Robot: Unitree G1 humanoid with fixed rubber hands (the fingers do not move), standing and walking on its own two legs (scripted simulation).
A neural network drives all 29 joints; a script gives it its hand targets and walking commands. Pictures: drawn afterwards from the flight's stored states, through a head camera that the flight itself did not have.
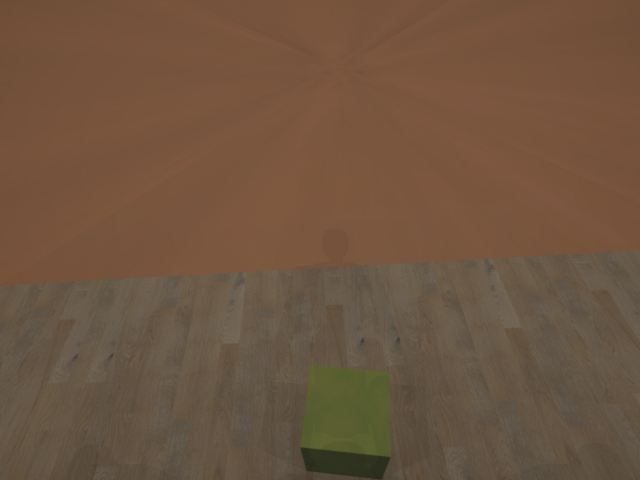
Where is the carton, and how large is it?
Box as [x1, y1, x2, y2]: [300, 365, 390, 478]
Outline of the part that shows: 311,365 300,445 306,470 381,478 390,457 389,372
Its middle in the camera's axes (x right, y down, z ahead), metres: +0.07 +0.51 +1.05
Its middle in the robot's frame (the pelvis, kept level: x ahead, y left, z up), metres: +0.39 -0.01 -0.65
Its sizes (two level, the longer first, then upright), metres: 0.210 0.200 0.250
